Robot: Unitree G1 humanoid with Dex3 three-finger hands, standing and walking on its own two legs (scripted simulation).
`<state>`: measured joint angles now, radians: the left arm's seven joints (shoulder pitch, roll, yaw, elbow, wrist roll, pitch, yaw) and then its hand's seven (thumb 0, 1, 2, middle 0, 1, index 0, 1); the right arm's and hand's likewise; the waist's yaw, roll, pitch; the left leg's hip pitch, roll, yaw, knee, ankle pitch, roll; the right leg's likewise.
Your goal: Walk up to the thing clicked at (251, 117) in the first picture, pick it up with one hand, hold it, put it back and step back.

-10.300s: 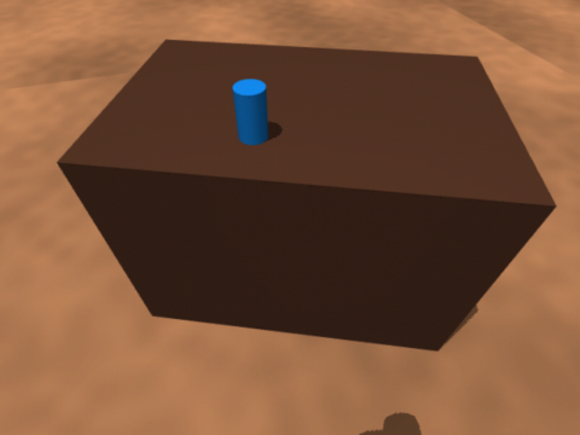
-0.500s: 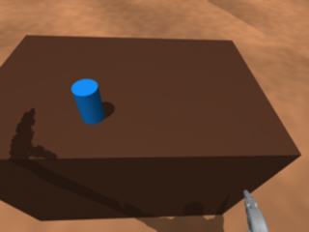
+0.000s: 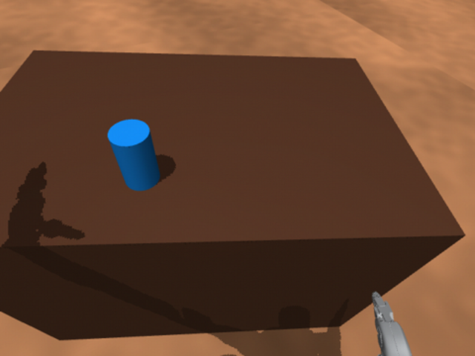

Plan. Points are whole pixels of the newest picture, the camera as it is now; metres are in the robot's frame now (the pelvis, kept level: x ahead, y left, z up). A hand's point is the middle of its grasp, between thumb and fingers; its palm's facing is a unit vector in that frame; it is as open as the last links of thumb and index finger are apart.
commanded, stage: go down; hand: left
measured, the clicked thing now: (136, 156) +0.48 +0.19 +0.05
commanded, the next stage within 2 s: approach in 0.20 s
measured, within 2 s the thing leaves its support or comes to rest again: neither
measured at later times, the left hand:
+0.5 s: hand out of the picture +0.37 +0.38 +0.16, palm faces +0.21 -0.98 -0.02, open 17.5 cm
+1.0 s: hand (108, 164) +0.46 +0.24 +0.05, palm faces +0.15 -0.99 +0.03, open 17.6 cm
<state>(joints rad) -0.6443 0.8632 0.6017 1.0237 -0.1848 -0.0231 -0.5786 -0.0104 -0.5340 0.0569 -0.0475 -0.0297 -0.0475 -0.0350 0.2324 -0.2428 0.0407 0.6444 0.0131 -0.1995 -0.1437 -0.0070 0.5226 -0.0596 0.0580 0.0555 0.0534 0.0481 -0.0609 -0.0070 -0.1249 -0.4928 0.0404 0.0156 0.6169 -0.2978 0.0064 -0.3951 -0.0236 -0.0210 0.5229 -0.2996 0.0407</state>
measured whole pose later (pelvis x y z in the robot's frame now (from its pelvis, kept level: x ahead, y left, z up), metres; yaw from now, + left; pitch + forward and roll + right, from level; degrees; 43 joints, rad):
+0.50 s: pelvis -0.01 +0.00 +0.00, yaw +0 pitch +10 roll -2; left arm -0.65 0.85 0.57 1.05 -0.19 -0.05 -0.56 -0.01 -0.53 0.04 -0.05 -0.03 -0.05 -0.04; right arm 0.23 -0.24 0.04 0.63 0.01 -0.21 -0.13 -0.01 0.53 -0.06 0.06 0.06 0.05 0.05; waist -0.06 -0.01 -0.11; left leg -0.52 0.04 0.01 0.64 -0.30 0.00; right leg -0.42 -0.03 -0.03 0.56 -0.31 0.04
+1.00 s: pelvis -0.02 +0.00 -0.04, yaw -2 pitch +17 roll -3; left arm -0.71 0.53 0.47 0.95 -0.13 -0.25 -0.20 -0.01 -0.58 0.03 -0.07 -0.04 -0.07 -0.04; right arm 0.32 -0.25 -0.03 0.33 -0.03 -0.10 -0.02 -0.01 0.53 -0.05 0.06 0.06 0.05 0.05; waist -0.15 -0.01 -0.11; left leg -0.80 0.08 0.01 0.93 -0.42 0.00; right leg -0.71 0.01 -0.01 0.84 -0.42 0.04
